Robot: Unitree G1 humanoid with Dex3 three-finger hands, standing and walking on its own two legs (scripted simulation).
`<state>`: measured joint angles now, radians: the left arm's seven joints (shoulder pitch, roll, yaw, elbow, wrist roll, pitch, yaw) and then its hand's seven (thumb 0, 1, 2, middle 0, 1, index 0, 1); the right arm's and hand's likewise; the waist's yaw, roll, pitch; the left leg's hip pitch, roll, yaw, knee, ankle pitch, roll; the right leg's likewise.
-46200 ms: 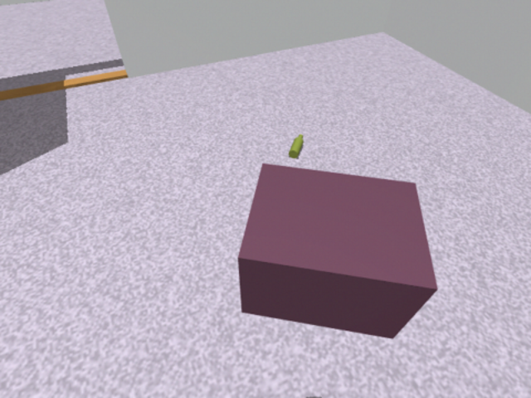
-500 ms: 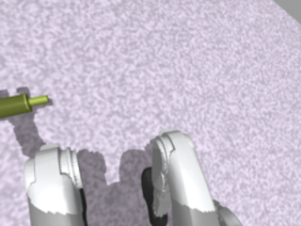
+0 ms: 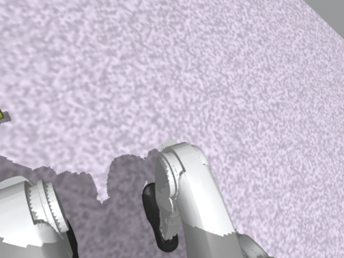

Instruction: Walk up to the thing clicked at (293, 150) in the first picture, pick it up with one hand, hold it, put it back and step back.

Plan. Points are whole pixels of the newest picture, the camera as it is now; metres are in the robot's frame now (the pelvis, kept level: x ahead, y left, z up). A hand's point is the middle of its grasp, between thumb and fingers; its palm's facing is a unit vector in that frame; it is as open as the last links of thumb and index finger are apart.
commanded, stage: rest palm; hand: left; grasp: from above
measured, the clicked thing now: out of the picture +0.43 +0.35 -0.27
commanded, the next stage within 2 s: close in 0.54 s
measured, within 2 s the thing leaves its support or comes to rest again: neither
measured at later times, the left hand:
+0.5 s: hand out of the picture +0.41 +0.37 -0.24, palm faces -0.41 -0.20 -0.89, open 14.3 cm
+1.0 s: hand out of the picture +0.42 +0.37 -0.24, palm faces -0.41 -0.19 -0.89, open 12.9 cm
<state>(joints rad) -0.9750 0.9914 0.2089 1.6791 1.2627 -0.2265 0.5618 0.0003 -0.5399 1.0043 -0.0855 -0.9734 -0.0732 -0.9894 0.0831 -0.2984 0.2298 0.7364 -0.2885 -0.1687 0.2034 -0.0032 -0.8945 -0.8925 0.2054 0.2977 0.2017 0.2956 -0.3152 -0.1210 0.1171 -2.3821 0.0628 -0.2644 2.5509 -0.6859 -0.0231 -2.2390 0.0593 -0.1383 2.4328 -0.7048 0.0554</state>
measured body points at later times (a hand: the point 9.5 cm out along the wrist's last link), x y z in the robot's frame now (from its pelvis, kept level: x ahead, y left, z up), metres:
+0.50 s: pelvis +0.00 +0.01 +0.00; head +0.26 +0.15 +0.34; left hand +0.43 +0.38 -0.19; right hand +0.10 -0.25 -0.07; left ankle +0.07 +0.14 -0.26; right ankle +0.10 -0.12 -0.26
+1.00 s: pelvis +0.00 +0.01 +0.00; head +0.26 +0.14 +0.33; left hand +0.44 +0.38 -0.19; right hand +0.08 -0.24 -0.07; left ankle +0.07 +0.14 -0.26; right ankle +0.10 -0.12 -0.26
